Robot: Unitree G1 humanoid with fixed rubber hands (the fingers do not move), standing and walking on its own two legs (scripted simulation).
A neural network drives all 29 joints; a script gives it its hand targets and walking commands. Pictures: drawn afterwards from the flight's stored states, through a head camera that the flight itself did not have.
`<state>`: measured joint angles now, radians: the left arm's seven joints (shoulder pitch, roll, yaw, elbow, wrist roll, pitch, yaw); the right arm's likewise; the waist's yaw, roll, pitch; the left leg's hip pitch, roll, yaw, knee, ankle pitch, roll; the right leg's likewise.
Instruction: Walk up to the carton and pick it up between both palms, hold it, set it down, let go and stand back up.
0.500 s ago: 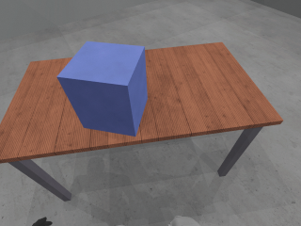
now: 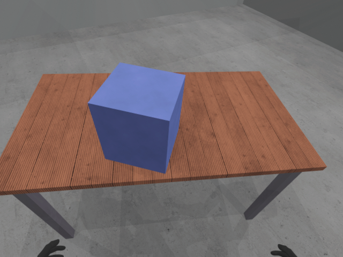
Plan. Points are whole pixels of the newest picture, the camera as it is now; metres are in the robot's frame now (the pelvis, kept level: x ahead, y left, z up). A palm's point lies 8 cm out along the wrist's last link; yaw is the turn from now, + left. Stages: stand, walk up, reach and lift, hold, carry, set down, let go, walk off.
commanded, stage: walk up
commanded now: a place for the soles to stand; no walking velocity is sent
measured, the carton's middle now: (143, 119) +0.52 +0.08 -0.01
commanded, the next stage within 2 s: none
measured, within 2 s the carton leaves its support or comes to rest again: neither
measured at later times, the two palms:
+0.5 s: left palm out of the picture +0.05 +0.28 -0.11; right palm out of the picture +0.08 -0.30 -0.12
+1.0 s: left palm out of the picture +0.12 +0.40 -0.14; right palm (251, 247) +0.17 -0.20 -0.09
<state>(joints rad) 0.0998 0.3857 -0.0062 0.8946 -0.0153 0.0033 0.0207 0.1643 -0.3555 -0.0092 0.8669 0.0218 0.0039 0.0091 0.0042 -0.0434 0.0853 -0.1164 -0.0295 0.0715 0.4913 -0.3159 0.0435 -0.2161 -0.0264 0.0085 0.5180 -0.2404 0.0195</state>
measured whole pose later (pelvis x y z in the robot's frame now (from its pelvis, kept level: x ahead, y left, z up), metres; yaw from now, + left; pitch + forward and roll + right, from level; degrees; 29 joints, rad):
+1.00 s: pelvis +0.09 +0.09 -0.01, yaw +6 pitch -5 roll +0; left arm 0.28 0.41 0.07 0.85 0.03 0.03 0.00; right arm 0.30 -0.31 -0.04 0.81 -0.04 -0.01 -0.01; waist -0.02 -0.11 0.11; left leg -0.23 -0.02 0.02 0.58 -0.27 0.03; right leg -0.36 -0.02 0.05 1.02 -0.50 -0.02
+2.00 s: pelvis +0.11 +0.05 +0.00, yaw +2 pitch -2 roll +0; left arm 0.08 0.35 0.03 1.06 -0.02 0.03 -0.04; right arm 0.15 -0.40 -0.01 1.00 0.02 -0.01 -0.01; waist 0.01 0.00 0.10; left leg -0.18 0.05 0.00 0.45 -0.23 -0.04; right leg -0.27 0.02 0.01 0.41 -0.11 -0.02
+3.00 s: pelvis +0.13 +0.03 +0.01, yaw +5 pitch -1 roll +1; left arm 0.11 0.33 0.03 0.99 -0.02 0.04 -0.01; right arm 0.22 -0.33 -0.02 1.02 0.00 0.00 -0.03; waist 0.01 -0.06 0.09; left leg -0.10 -0.03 -0.04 0.39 -0.27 0.01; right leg -0.26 0.02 -0.04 0.42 -0.15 -0.03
